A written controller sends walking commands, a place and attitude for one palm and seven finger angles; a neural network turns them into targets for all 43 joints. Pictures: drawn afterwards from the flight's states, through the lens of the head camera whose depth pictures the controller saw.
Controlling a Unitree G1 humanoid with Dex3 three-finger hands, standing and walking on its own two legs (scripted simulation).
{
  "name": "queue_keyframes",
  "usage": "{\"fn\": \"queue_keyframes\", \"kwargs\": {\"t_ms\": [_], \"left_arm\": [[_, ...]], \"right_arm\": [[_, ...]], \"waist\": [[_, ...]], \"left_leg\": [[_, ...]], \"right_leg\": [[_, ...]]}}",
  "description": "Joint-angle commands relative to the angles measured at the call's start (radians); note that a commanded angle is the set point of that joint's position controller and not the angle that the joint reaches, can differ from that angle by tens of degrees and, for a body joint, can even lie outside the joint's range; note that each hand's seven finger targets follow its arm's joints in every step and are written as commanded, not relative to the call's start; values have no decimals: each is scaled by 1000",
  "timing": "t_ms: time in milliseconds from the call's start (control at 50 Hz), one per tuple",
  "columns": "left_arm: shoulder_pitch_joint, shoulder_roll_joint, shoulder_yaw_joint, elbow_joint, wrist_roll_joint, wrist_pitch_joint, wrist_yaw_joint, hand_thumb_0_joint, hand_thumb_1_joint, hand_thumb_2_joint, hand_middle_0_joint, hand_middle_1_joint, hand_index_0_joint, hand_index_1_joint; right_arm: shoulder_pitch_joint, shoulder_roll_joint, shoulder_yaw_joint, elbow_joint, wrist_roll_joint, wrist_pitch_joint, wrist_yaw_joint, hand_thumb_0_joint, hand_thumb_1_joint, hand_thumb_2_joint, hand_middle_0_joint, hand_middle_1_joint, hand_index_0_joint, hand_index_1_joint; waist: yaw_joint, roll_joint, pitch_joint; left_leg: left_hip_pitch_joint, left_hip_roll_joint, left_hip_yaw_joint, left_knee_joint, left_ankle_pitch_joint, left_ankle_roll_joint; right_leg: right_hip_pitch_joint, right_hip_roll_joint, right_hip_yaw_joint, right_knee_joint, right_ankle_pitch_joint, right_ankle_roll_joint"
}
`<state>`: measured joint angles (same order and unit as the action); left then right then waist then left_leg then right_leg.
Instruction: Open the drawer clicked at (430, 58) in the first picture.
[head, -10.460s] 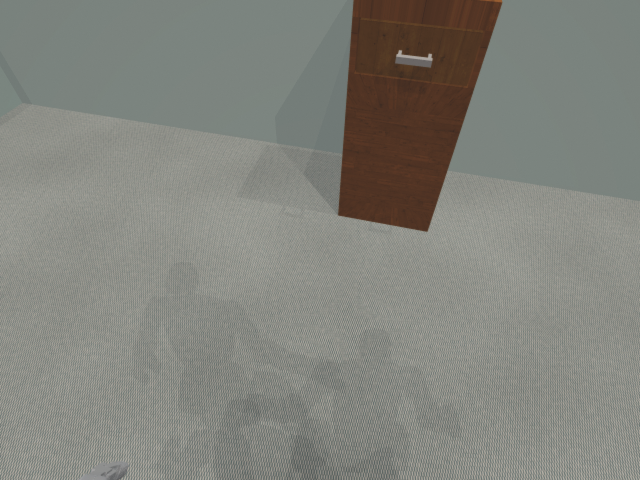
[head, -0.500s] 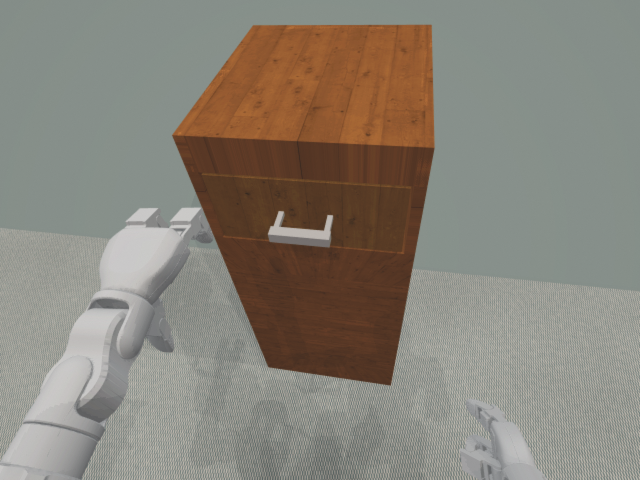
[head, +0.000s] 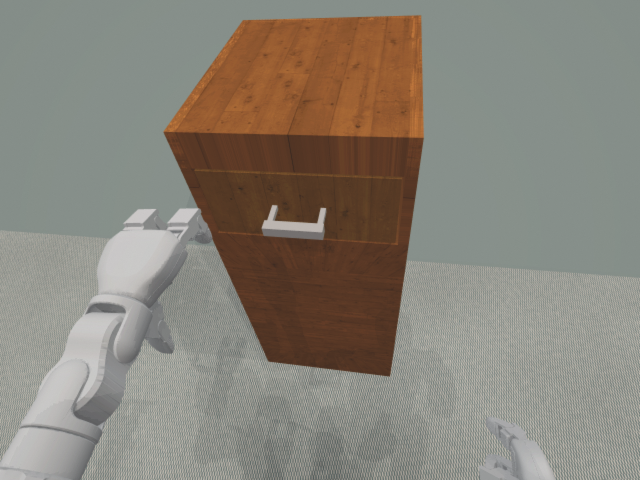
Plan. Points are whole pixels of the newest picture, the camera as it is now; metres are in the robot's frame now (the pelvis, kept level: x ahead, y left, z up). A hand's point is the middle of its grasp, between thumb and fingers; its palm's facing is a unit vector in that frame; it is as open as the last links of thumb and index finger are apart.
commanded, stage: move the hooked fingers above the handle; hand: left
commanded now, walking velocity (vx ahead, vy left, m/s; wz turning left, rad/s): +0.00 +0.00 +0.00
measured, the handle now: (295, 221) +0.52 +0.13 -0.02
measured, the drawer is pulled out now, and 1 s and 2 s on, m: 0.00 0.00 0.00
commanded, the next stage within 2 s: none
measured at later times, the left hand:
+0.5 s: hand (211, 261) +0.36 +0.21 +0.07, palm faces -0.01 -0.06 -1.00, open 13.8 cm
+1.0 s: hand (250, 237) +0.42 +0.17 +0.05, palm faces -0.01 -0.04 -1.00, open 13.8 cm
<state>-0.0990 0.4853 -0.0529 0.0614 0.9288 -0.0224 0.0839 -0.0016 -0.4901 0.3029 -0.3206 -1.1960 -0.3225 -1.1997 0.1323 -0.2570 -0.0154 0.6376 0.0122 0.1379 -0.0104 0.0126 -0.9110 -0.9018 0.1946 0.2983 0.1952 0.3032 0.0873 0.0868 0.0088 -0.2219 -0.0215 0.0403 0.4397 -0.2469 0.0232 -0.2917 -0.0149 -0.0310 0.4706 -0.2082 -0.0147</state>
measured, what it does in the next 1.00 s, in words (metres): stands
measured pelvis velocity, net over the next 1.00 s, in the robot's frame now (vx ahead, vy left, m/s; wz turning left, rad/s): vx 0.02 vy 0.00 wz -0.01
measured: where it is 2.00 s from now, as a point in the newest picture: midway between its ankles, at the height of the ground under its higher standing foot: outside the picture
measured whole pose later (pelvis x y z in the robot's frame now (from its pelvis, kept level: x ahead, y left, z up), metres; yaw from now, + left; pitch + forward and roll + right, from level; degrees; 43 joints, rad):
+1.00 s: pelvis +0.02 +0.00 -0.01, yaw -1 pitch +8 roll +1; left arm -0.52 0.35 -0.19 0.59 1.02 0.01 0.19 0.00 -0.49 0.30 -0.32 -1.20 -0.32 -1.20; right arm 0.20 -0.23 -0.03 0.66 0.02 0.13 -0.03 0.01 -0.91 -0.90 0.20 0.30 0.20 0.30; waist 0.02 0.06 -0.06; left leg -0.36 -0.01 0.05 0.53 -0.31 0.02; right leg -0.44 -0.01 -0.02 0.56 -0.26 -0.02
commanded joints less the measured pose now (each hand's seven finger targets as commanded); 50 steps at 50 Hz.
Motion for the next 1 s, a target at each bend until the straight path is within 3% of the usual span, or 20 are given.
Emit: {"fn": "queue_keyframes", "kwargs": {"t_ms": [0,40,120,180,260,300,340,360,400,440,520,580,640,680,820,880,960,980], "left_arm": [[-317,184,98,-144,-6,-1,16,0,-500,300,-300,-1200,-300,-1200],[-379,171,75,-124,3,-11,15,0,-500,300,-300,-1200,-300,-1200],[-455,221,111,-62,20,-34,33,0,-500,300,-300,-1200,-300,-1200],[-509,190,81,-5,18,-43,42,0,-500,300,-300,-1200,-300,-1200],[-505,204,100,33,23,-46,53,0,-500,300,-300,-1200,-300,-1200],[-505,161,63,30,24,-40,55,0,-500,300,-300,-1200,-300,-1200],[-494,172,77,62,22,-33,53,0,-500,300,-300,-1200,-300,-1200],[-481,193,98,78,22,-29,55,0,-500,300,-300,-1200,-300,-1200],[-499,180,84,82,27,-27,56,0,-500,300,-300,-1200,-300,-1200],[-533,167,64,76,33,-29,61,0,-500,300,-300,-1200,-300,-1200],[-564,193,94,71,36,-44,84,0,-500,300,-300,-1200,-300,-1200],[-591,156,61,113,41,-40,100,0,-500,300,-300,-1200,-300,-1200],[-620,141,46,121,57,-31,119,0,-500,300,-300,-1200,-300,-1200],[-656,91,-2,142,60,-17,127,0,-500,300,-300,-1200,-300,-1200],[-759,68,-31,277,85,33,140,0,-500,300,-300,-1200,-300,-1200],[-791,85,-17,320,92,39,147,0,-500,300,-300,-1200,-300,-1200],[-800,87,-1,381,95,40,153,0,-500,300,-300,-1200,-300,-1200],[-808,65,-21,389,95,40,154,0,-500,300,-300,-1200,-300,-1200]], "right_arm": [[-116,-101,-27,-143,1,-47,-13,0,-900,-900,200,300,200,300],[-110,-98,-23,-139,0,-54,-16,0,-900,-900,200,300,200,300],[-92,-98,-26,-127,-1,-61,-26,0,-900,-900,200,300,200,300],[-75,-95,-28,-118,1,-65,-30,0,-900,-900,200,300,200,300],[-63,-95,-35,-117,1,-66,-29,0,-900,-900,200,300,200,300],[-59,-96,-38,-124,2,-64,-24,0,-900,-900,200,300,200,300],[-49,-102,-42,-123,3,-63,-23,0,-900,-900,200,300,200,300],[-47,-104,-43,-122,4,-60,-24,0,-900,-900,200,300,200,300],[-42,-105,-44,-123,5,-58,-25,0,-900,-900,200,300,200,300],[-37,-106,-48,-125,7,-57,-25,0,-900,-900,200,300,200,300],[-12,-110,-59,-117,5,-62,-28,0,-900,-900,200,300,200,300],[-1,-106,-60,-105,9,-61,-28,0,-900,-900,200,300,200,300],[14,-108,-66,-100,8,-63,-22,0,-900,-900,200,300,200,300],[21,-105,-68,-94,9,-61,-20,0,-900,-900,200,300,200,300],[41,-111,-62,-85,9,-49,-21,0,-900,-900,200,300,200,300],[50,-106,-59,-82,6,-44,-23,0,-900,-900,200,300,200,300],[66,-107,-60,-83,4,-40,-24,0,-900,-900,200,300,200,300],[67,-106,-60,-85,5,-38,-24,0,-900,-900,200,300,200,300]], "waist": [[-15,-104,-209],[-19,-105,-217],[-15,-76,-254],[-25,-91,-265],[-16,-84,-301],[-18,-70,-313],[-19,-121,-317],[-14,-118,-309],[-19,-132,-310],[-25,-107,-322],[-27,-102,-375],[-42,-88,-346],[-43,-82,-382],[-59,-85,-374],[-68,-118,-374],[-64,-104,-397],[-64,-128,-401],[-69,-133,-402]], "left_leg": [[1,-4,-16,-69,170,2],[2,-6,-16,-70,142,3],[-5,-14,-14,-57,148,3],[-15,-16,-5,-47,152,7],[-31,-18,-3,-33,192,6],[-30,-17,1,-28,226,5],[-46,-15,2,-23,221,8],[-56,-16,5,-24,214,9],[-65,-18,6,-17,218,11],[-58,-18,7,-12,207,12],[-48,-18,6,6,250,13],[-55,-16,5,12,239,10],[-33,-12,0,22,283,6],[-23,-9,0,32,283,5],[-42,-5,-11,35,274,1],[-50,-8,-2,44,284,5],[-77,-7,2,53,297,7],[-79,-8,3,54,296,7]], "right_leg": [[144,16,22,-63,87,-20],[136,13,24,-66,52,-19],[151,14,35,-62,66,-21],[146,9,37,-57,88,-17],[172,8,40,-37,143,-20],[171,7,36,-24,188,-21],[178,6,39,-21,189,-17],[182,5,44,-23,191,-17],[177,5,44,-15,203,-17],[162,5,45,-13,181,-17],[177,8,50,6,237,-18],[132,10,40,13,222,-20],[117,17,31,31,238,-25],[87,19,25,34,236,-24],[61,24,12,48,211,-29],[79,21,18,57,241,-30],[88,21,21,67,269,-28],[84,21,19,67,273,-27]]}}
